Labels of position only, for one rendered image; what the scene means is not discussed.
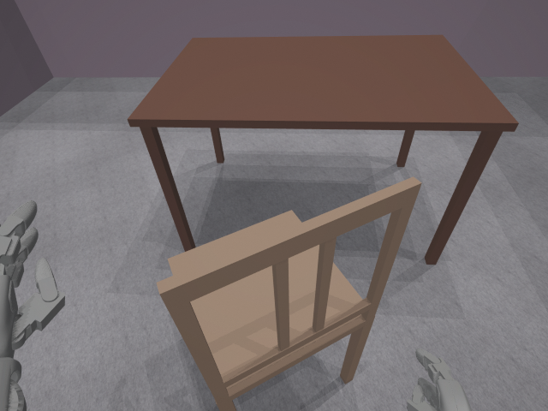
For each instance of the robot left hand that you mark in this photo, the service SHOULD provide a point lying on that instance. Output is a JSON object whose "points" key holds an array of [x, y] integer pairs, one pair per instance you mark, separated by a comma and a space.
{"points": [[38, 311]]}

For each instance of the left robot forearm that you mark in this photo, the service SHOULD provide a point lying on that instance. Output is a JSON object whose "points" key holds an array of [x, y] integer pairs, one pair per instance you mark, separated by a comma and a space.
{"points": [[11, 395]]}

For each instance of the robot right hand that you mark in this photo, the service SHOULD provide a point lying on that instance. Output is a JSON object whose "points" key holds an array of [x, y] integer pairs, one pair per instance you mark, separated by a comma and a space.
{"points": [[448, 395]]}

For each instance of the chair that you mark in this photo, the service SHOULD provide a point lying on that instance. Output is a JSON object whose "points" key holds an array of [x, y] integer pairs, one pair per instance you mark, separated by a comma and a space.
{"points": [[254, 303]]}

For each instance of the table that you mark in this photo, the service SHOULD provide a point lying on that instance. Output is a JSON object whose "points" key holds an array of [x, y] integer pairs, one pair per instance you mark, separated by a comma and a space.
{"points": [[388, 82]]}

